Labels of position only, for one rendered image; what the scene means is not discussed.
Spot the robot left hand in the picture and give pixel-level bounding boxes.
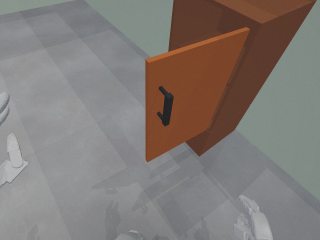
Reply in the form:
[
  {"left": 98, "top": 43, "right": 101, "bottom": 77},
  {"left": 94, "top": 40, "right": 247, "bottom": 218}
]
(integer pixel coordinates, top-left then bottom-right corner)
[{"left": 0, "top": 91, "right": 28, "bottom": 189}]

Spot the handle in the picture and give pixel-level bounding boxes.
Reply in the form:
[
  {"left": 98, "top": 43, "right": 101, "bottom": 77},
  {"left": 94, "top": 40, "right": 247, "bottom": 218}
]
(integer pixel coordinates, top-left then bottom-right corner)
[{"left": 157, "top": 86, "right": 174, "bottom": 126}]

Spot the cupboard door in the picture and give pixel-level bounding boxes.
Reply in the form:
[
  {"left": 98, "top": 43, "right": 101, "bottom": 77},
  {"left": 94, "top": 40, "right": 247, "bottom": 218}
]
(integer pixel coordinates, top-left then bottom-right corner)
[{"left": 145, "top": 27, "right": 250, "bottom": 163}]

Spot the robot right hand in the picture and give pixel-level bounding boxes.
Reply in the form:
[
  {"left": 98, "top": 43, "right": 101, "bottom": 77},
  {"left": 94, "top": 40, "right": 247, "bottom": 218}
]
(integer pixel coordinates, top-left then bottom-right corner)
[{"left": 234, "top": 195, "right": 273, "bottom": 240}]

